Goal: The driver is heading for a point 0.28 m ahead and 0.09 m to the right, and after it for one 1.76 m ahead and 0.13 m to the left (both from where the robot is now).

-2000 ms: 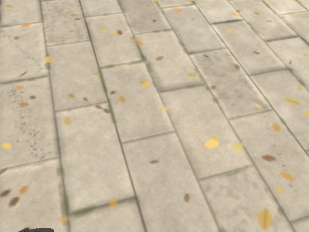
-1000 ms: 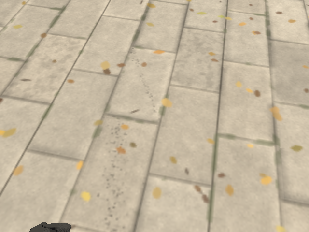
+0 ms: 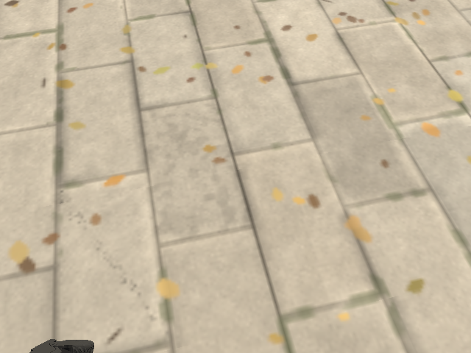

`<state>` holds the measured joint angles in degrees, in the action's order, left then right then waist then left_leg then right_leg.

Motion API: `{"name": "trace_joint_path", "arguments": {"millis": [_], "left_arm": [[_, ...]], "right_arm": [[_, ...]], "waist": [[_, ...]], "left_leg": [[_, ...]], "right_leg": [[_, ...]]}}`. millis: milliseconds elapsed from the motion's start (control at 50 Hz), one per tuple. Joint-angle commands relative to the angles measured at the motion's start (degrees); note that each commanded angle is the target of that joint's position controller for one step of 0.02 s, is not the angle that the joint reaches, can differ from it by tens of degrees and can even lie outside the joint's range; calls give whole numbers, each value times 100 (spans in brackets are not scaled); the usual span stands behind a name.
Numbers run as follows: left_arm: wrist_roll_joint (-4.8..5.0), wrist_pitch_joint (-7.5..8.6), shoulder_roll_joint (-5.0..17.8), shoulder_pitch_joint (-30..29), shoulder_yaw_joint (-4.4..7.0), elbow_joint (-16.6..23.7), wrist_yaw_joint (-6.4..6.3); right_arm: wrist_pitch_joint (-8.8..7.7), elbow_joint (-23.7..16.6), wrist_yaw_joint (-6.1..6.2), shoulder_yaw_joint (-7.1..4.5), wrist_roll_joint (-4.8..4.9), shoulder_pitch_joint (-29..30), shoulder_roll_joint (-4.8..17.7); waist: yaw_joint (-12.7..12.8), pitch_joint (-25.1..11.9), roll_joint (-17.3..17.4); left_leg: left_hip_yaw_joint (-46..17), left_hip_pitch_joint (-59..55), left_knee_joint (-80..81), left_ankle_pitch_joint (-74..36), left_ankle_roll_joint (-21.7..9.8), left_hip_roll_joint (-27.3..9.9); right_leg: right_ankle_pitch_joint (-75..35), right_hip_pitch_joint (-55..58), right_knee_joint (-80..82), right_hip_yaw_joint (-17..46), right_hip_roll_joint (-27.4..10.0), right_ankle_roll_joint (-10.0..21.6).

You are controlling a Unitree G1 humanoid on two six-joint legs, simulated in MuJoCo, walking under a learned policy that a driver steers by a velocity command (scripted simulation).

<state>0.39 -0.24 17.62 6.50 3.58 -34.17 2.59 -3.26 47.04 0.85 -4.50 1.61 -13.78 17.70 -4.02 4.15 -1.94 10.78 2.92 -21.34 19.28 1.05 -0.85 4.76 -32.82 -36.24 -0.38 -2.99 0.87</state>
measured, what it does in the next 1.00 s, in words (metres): steps on the spot: right foot, then left foot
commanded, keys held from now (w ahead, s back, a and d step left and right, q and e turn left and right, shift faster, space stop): e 0.48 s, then q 0.52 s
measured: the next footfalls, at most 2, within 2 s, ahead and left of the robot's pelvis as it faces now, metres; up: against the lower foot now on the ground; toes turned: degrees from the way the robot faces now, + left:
right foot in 0.04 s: +0.18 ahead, -0.10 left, +0.00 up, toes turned -3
left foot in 0.48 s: +0.19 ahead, +0.12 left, +0.00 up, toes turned -22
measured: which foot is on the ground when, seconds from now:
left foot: down 0.00-0.04, up 0.06-0.46, down 0.48-0.82, up 0.84-1.00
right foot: up 0.00-0.02, down 0.04-0.48, up 0.50-0.78, down 0.80-1.00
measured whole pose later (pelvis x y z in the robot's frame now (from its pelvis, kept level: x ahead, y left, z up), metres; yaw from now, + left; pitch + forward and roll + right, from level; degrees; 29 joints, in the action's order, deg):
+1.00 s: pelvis +0.09 +0.03 +0.00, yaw -9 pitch +1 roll -1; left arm -0.1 -1.3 15.8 10.6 4.2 -39.3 -2.6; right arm 2.2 42.2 -0.3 -4.8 1.3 -10.2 19.4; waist 0.0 2.9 1.1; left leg -0.9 25.8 -53.2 27.4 3.6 0.6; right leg 17.2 -10.0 -26.5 -0.9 -1.6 -1.0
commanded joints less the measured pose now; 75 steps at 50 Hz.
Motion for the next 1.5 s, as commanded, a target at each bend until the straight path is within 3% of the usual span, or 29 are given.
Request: {"name": "trace_joint_path", "arguments": {"millis": [20, 40, 60, 80, 100, 140, 220, 400, 460, 480, 500, 520, 560, 620, 700, 780, 800, 820, 880, 940, 1000, 1100, 1120, 1140, 1160, 1180, 1220, 1360, 1500], "left_arm": [[-41, 3, 791, 977, 365, 211, 0], [-34, -4, 1190, 1429, 512, 140, -116], [-70, -27, 1738, 1294, 543, 314, -247], [-149, 42, 1509, 1224, 438, 568, -179], [-103, 85, 1195, 956, 371, 608, -123], [49, 70, 911, 565, 285, 534, -177], [-111, -10, 960, 229, 305, 597, -305], [-30, -193, 974, 269, 357, 538, -401], [62, -257, 919, 185, 342, 535, -411], [83, -260, 777, 338, 300, 508, -418], [39, -244, 483, 620, 220, 552, -405], [-18, -159, 801, 447, 315, 603, -423], [-50, -157, 954, 679, 395, 265, -431], [-155, -242, 259, 836, 164, 41, -424], [-1, -123, 298, 98, 142, 195, -412], [32, -78, 563, 562, 244, -74, -487], [-30, -81, 700, 731, 277, -72, -519], [-104, -110, 1030, 723, 374, -178, -513], [-187, -119, 730, 476, 312, -39, -521], [-48, 9, 679, 135, 271, -61, -559], [-23, -41, 826, 18, 335, -139, -538], [141, -60, 872, 156, 339, -298, -493], [56, -9, 679, 554, 288, -441, -446], [-313, 16, 260, 560, 128, -184, -406], [-180, 38, 492, -58, 181, -39, -459], [-25, 5, 677, -197, 238, -41, -493], [-54, -56, 745, -93, 293, -213, -579], [-49, -18, 490, -17, 236, -288, -528], [6, 134, 525, -139, 226, -275, -412]], "right_arm": [[-19, -438, 35, -239, 130, 534, 973], [-20, -431, 12, -172, -25, 190, 785], [-14, -572, -50, 23, -425, -347, 215], [-7, -541, -110, 39, -303, -461, 563], [44, -587, -119, -57, -98, 81, 902], [149, -637, -4, -28, -161, 437, 765], [263, -566, 64, 7, -203, 294, 603], [247, -714, -11, 23, -146, 703, 511], [168, -626, -75, -41, -137, 351, 532], [169, -603, -57, -124, -198, 186, 777], [217, -654, -28, -221, -340, 282, 1308], [215, -689, -50, -206, -492, 348, 1202], [171, -868, -23, -41, -339, 931, 673], [157, -786, -84, 204, -196, 1156, 148], [341, -658, -66, -51, -130, 435, 921], [349, -708, -23, -88, 38, 420, 936], [303, -750, -26, -55, 8, 460, 807], [245, -862, -36, -31, 12, 473, 619], [261, -853, -77, -92, -35, 568, 689], [463, -872, -79, -154, -29, 471, 602], [522, -1021, -166, -39, -29, 602, 370], [567, -1088, -267, -172, -44, 120, 632], [563, -1106, -188, -276, -65, -71, 920], [543, -1303, -79, -428, -108, -157, 1763], [411, -1364, -170, -328, -332, -381, 1527], [297, -1355, -208, -280, -339, -176, 1383], [263, -1363, -131, -201, -128, 317, 1085], [385, -1469, 84, -143, -117, 407, 974], [497, -1546, 53, -217, -127, 476, 1077]], "waist": [[799, -936, 500], [936, -1250, -194], [406, -1670, -1787], [649, -2902, -1298], [783, -2393, -547], [555, -1425, -5], [268, -1233, -309], [484, -1055, -693], [269, -1009, -720], [272, -1029, -408], [582, -954, 1025], [421, -727, 1759], [615, -623, 968], [749, -613, 918], [193, -578, 1393], [395, -772, 1232], [454, -1004, 935], [275, -1039, -176], [514, -740, -1106], [351, -411, -568], [451, -480, -726], [261, -791, -574], [260, -884, 211], [440, -949, 2148], [-80, -1438, 1544], [19, -1091, 1006], [250, -732, 614], [326, -774, 861], [223, -685, 1045]], "left_leg": [[-250, 219, -1332, -4330, -578, -1146], [-100, 950, -2649, -3159, -227, -723], [-157, 2895, -4760, 1931, 236, 117], [-1485, 3267, -5727, 2247, 254, 382], [-1661, 3526, -5777, 1661, 177, 146], [-1628, 3564, -5030, 915, 156, -162], [-1513, 2600, -3783, 476, 271, 10], [-1659, 1960, -1963, -5, 252, 266], [-1518, 1177, -518, -617, 6, 274], [-1872, 633, -24, -817, -217, -273], [-3184, 318, 321, -1211, -857, -1531], [-4220, 861, 647, -1591, -1613, -2122], [-3409, 1080, 415, -1738, -1383, -1581], [-2618, 1093, 300, -2029, -1080, -931], [-2892, 493, -5, -2355, -1155, -773], [-3347, 725, -211, -2622, -948, -734], [-3191, 1178, -432, -2376, -748, -605], [-2386, 1730, -832, -1708, -462, -102], [-1448, 2687, -2698, 1091, 21, 291], [-1509, 3133, -3791, 1272, 254, -55], [-1078, 2539, -2983, 624, 335, -101], [-618, 975, -810, -804, -86, 270], [-1265, 170, -320, -2086, -330, 29], [-3733, -696, -245, -4712, -1274, -1722], [-4480, -311, 31, -4357, -2186, -2184], [-4021, -97, 130, -3669, -2077, -1930], [-3428, 227, 179, -2422, -1512, -1391], [-3252, 489, 339, -1515, -1388, -864], [-3945, 827, 238, -928, -1413, -742]], "right_leg": [[-211, 1734, 692, -297, 431, 399], [-2085, 2826, 916, 220, 188, 674], [-4863, 4327, 454, 2331, -1347, 1624], [-3282, 4637, 1099, 3863, -1958, 2396], [-2288, 4193, 1355, 3313, -1625, 2120], [-1146, 3047, 1546, 2576, -1109, 1556], [-1260, 1880, 1741, 2099, -673, 1399], [805, 1621, 1762, 2753, -410, 1121], [783, 1541, 1436, 2878, -201, 856], [1323, 1158, 1035, 2635, 78, 580], [2463, 364, -156, 1521, 851, 179], [3087, -14, -1474, 1012, 1165, -113], [2517, 245, -2561, 1279, 975, -325], [2002, 866, -1956, 964, 580, -631], [2054, 1315, 66, 311, 594, -701], [577, 2434, 1634, 405, 480, -288], [0, 3034, 1429, 568, 77, -122], [-568, 3127, 1110, 854, -317, 244], [-1577, 3039, 1624, 1877, -1571, 1223], [-2285, 2904, 1534, 1422, -1618, 1222], [-2273, 2718, 1457, 671, -1223, 1016], [-1292, 2348, 558, 164, -1119, 582], [-231, 1697, -385, -290, -771, 145], [3320, -37, -2263, -610, 67, -530], [3783, -287, -3191, 406, 374, -526], [3386, -425, -3521, 547, 241, -451], [2452, -441, -3179, 611, 42, -391], [1477, 103, -1850, 603, 325, -624], [1648, 810, -555, 696, 508, -571]]}}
